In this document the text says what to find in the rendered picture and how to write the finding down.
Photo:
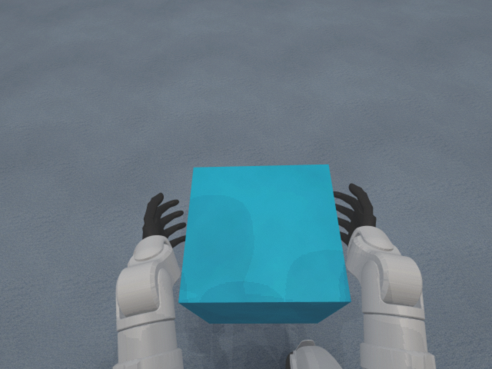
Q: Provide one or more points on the right robot thigh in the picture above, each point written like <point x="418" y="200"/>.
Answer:
<point x="313" y="357"/>

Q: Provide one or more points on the left robot forearm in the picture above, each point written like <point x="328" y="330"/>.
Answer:
<point x="145" y="309"/>

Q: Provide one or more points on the right robot shin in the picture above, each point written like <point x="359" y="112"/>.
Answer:
<point x="306" y="343"/>

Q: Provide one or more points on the right robot hand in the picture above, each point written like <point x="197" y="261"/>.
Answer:
<point x="362" y="214"/>

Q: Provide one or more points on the right robot forearm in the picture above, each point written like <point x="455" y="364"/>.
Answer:
<point x="392" y="303"/>

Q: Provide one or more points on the carton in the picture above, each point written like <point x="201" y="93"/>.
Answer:
<point x="263" y="246"/>

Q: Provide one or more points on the left robot hand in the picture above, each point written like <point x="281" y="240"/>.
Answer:
<point x="154" y="224"/>

